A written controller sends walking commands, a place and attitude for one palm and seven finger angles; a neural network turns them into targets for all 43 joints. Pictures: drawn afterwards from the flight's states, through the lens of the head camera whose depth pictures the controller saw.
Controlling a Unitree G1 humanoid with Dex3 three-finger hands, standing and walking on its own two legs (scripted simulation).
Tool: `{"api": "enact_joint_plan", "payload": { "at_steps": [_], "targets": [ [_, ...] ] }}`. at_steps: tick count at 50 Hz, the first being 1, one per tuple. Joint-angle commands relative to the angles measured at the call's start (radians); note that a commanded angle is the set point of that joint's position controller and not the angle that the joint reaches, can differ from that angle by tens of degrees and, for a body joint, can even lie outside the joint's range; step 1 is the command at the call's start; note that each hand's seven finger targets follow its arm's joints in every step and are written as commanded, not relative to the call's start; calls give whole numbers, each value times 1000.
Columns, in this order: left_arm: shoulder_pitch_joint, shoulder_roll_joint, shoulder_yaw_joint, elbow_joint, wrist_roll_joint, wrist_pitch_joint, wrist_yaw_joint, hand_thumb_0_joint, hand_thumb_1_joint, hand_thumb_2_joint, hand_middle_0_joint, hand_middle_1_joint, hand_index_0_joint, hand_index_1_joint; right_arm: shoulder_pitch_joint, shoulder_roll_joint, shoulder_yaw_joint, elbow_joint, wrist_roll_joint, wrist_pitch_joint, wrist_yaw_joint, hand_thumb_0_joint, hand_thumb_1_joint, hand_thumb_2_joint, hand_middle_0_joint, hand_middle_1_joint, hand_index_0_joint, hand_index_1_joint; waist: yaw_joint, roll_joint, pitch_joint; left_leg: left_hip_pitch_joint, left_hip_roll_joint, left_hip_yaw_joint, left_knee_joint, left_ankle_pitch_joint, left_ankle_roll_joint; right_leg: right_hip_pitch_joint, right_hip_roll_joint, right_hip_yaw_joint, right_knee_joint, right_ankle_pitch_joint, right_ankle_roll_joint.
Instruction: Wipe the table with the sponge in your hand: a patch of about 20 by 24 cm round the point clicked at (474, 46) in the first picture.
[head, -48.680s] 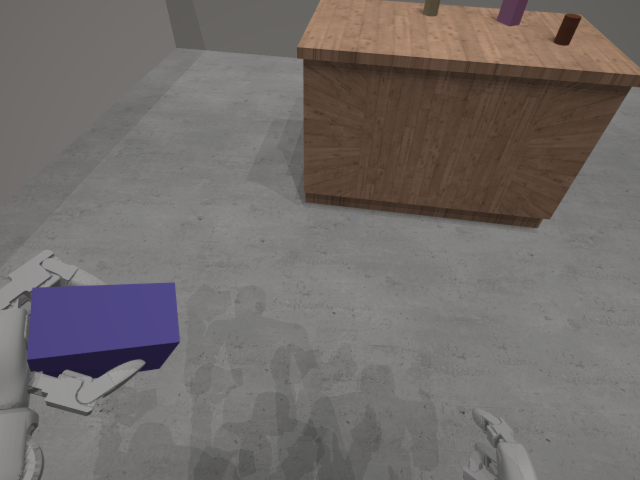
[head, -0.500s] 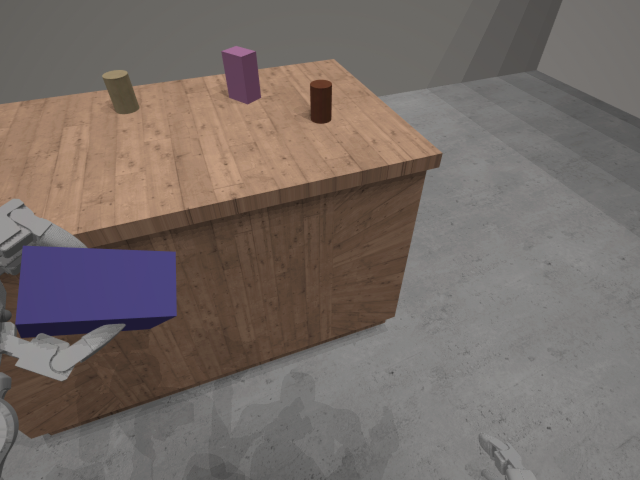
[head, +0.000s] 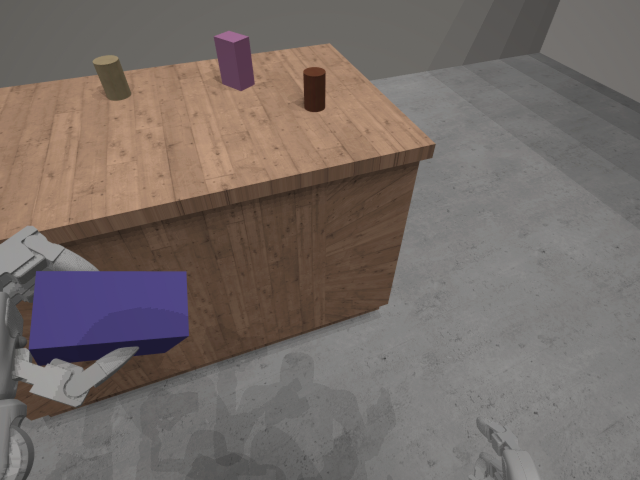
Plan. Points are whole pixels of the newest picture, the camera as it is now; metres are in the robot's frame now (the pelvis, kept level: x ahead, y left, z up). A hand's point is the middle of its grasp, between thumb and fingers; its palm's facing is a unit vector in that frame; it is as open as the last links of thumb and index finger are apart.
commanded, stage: stop stepping back and stand still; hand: left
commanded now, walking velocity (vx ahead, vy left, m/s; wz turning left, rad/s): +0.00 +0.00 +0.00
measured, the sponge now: (132, 317) +0.23 +0.19 +0.17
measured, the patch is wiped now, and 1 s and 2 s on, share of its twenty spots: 1.00 1.00 1.00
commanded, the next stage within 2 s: stand and wait in 0.72 s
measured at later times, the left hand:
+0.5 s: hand (71, 278) +0.25 +0.25 +0.20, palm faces +0.37 -0.83 -0.41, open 9.8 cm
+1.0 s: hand (56, 285) +0.24 +0.26 +0.20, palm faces +0.38 -0.84 -0.39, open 9.8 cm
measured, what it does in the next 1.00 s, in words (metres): stands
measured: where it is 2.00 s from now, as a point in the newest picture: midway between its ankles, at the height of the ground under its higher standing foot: outside the picture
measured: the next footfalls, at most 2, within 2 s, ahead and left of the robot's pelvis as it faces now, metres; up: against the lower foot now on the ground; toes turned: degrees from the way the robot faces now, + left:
none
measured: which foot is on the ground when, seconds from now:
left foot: down 0.00-1.00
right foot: down 0.00-1.00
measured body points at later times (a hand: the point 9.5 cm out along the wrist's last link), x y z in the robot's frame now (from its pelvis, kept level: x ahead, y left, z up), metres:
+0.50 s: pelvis +0.03 +0.02 +0.01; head +0.05 +0.01 +0.46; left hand +0.22 +0.29 +0.22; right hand +0.22 -0.22 -0.06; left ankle +0.03 +0.15 -0.73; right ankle +0.04 -0.09 -0.73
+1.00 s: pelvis +0.02 +0.03 +0.01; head +0.03 +0.02 +0.46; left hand +0.21 +0.30 +0.22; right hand +0.20 -0.21 -0.07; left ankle +0.03 +0.15 -0.73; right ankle +0.04 -0.09 -0.73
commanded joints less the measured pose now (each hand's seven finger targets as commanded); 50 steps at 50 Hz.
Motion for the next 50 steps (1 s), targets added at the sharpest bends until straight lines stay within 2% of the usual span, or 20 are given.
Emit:
{"api": "enact_joint_plan", "payload": {
  "at_steps": [1,2,3,4,6,8,10,13,16,17,21,22,28,30,31,36,40,45,46,50],
  "targets": [
    [-95,205,133,-243,-14,-75,60,0,100,1300,-1200,-1600,-1200,-1600,-156,-114,-40,-195,-15,-59,-38,0,-900,-900,200,300,200,300,3,149,-46,149,136,-224,-383,-66,58,-83,-60,123,-83,-132,23],
    [-135,215,142,-253,-8,-77,64,0,100,1300,-1200,-1600,-1200,-1600,-149,-130,-43,-197,-5,-61,-36,0,-900,-900,200,300,200,300,18,130,-73,82,165,-255,-400,-81,66,0,-20,77,-51,-65,52],
    [-139,219,144,-212,0,-71,62,0,100,1300,-1200,-1600,-1200,-1600,-146,-104,-35,-183,2,-64,-35,0,-900,-900,200,300,200,300,10,122,-60,35,135,-214,-402,-115,52,39,-22,81,-73,-58,54],
    [-128,207,142,-179,3,-68,60,0,100,1300,-1200,-1600,-1200,-1600,-142,-101,-35,-181,2,-68,-35,0,-900,-900,200,300,200,300,11,101,-45,21,101,-158,-357,-71,38,64,-34,98,-122,-24,49],
    [-126,188,122,-135,0,-65,49,0,100,1300,-1200,-1600,-1200,-1600,-147,-103,-40,-182,-1,-74,-26,0,-900,-900,200,300,200,300,2,18,-31,39,40,-88,-248,40,11,57,-85,182,-214,-1,25],
    [-100,199,129,-120,-6,-63,43,0,100,1300,-1200,-1600,-1200,-1600,-132,-99,-42,-177,1,-73,-18,0,-900,-900,200,300,200,300,-2,-93,-81,79,19,-53,-155,149,-6,89,-154,242,-263,67,3],
    [-88,197,124,-162,-10,-65,39,0,100,1300,-1200,-1600,-1200,-1600,-136,-101,-44,-186,1,-70,-12,0,-900,-900,200,300,200,300,-2,-65,-121,106,18,-48,-170,220,-13,139,-177,234,-242,196,-5],
    [-30,210,143,-208,-11,-70,38,0,100,1300,-1200,-1600,-1200,-1600,-144,-104,-43,-201,-3,-64,-10,0,-900,-900,200,300,200,300,6,4,-141,159,46,-62,-246,338,-7,164,-117,150,-181,293,25],
    [-25,211,145,-215,-11,-70,40,0,100,1300,-1200,-1600,-1200,-1600,-158,-109,-43,-212,-2,-56,-11,0,-900,-900,200,300,200,300,8,46,-124,162,59,-78,-273,366,-5,151,-89,124,-170,277,36],
    [-34,210,145,-218,-12,-71,42,0,100,1300,-1200,-1600,-1200,-1600,-155,-108,-42,-211,1,-53,-11,0,-900,-900,200,300,200,300,11,37,-120,163,66,-79,-281,362,-5,150,-81,119,-172,270,39],
    [-49,209,142,-219,-11,-71,44,0,100,1300,-1200,-1600,-1200,-1600,-156,-110,-45,-215,1,-49,-15,0,-900,-900,200,300,200,300,10,70,-136,196,67,-74,-292,394,-7,156,-73,113,-169,295,39],
    [-49,209,144,-206,-12,-71,43,0,100,1300,-1200,-1600,-1200,-1600,-152,-110,-43,-213,2,-49,-15,0,-900,-900,200,300,200,300,13,49,-139,193,70,-75,-296,390,-8,164,-69,108,-172,290,42],
    [-63,188,116,-193,-11,-68,37,0,100,1300,-1200,-1600,-1200,-1600,-159,-111,-40,-216,1,-44,-13,0,-900,-900,200,300,200,300,13,43,-129,187,64,-68,-316,338,-11,162,-69,103,-193,261,43],
    [-67,189,115,-193,-11,-67,38,0,100,1300,-1200,-1600,-1200,-1600,-157,-112,-41,-215,0,-42,-14,0,-900,-900,200,300,200,300,13,37,-124,177,60,-67,-320,315,-13,165,-70,107,-204,250,42],
    [-64,196,120,-188,-10,-64,38,0,100,1300,-1200,-1600,-1200,-1600,-165,-115,-39,-220,-2,-43,-14,0,-900,-900,200,300,200,300,13,62,-103,165,59,-75,-336,292,-14,150,-70,108,-206,224,40],
    [-74,204,126,-184,-9,-68,41,0,100,1300,-1200,-1600,-1200,-1600,-166,-112,-38,-219,-3,-38,-16,0,-900,-900,200,300,200,300,14,39,-96,143,51,-74,-349,207,-15,149,-69,114,-234,163,38],
    [-78,196,118,-189,-9,-74,44,0,100,1300,-1200,-1600,-1200,-1600,-163,-111,-37,-216,-3,-37,-16,0,-900,-900,200,300,200,300,16,56,-107,141,51,-74,-360,197,-15,159,-65,106,-233,158,39],
    [-79,189,111,-171,-8,-73,43,0,100,1300,-1200,-1600,-1200,-1600,-158,-112,-39,-212,-2,-38,-16,0,-900,-900,200,300,200,300,14,24,-94,140,49,-72,-359,176,-16,145,-65,108,-247,137,42],
    [-79,189,110,-166,-7,-70,43,0,100,1300,-1200,-1600,-1200,-1600,-166,-116,-39,-216,-3,-39,-16,0,-900,-900,200,300,200,300,12,54,-79,135,47,-73,-365,165,-17,129,-65,109,-249,120,39],
    [-79,189,112,-162,-6,-73,45,0,100,1300,-1200,-1600,-1200,-1600,-157,-113,-41,-211,-3,-40,-17,0,-900,-900,200,300,200,300,15,30,-89,133,45,-68,-358,153,-16,137,-67,117,-260,113,40]
  ]
}}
